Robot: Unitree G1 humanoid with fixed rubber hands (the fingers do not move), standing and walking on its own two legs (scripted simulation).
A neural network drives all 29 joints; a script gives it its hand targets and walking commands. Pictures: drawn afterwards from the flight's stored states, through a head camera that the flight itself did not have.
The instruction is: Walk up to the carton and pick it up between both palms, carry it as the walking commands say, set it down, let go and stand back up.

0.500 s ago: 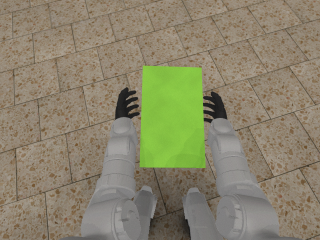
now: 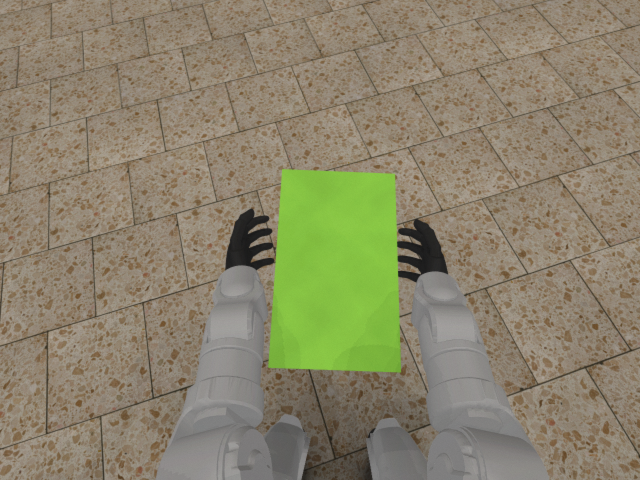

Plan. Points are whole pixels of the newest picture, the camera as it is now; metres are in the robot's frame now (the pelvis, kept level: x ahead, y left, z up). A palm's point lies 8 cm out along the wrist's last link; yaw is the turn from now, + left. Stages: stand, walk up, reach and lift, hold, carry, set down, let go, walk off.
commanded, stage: reach and lift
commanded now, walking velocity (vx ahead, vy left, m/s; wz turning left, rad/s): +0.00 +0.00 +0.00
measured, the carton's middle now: (332, 276) +0.39 +0.02 -0.12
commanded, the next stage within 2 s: none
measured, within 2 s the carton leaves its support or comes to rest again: neither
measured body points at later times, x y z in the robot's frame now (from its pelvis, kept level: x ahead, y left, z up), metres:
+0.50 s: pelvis +0.01 +0.00 +0.04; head +0.06 -0.01 +0.49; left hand +0.36 +0.15 +0.04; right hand +0.36 -0.11 +0.03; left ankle +0.04 +0.14 -0.69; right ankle +0.05 -0.13 -0.69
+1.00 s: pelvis +0.02 +0.00 +0.05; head -0.04 -0.01 +0.50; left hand +0.34 +0.15 +0.11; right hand +0.34 -0.11 +0.10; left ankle +0.04 +0.14 -0.69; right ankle +0.05 -0.13 -0.69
